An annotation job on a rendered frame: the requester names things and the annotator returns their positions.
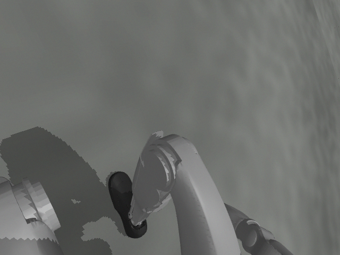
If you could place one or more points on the right robot hand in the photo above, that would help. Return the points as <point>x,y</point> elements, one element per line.
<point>235,215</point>

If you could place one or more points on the right robot foot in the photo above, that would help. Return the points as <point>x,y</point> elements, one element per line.
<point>120,190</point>

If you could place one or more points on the right robot arm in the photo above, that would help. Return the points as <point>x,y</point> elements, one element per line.
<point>258,241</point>

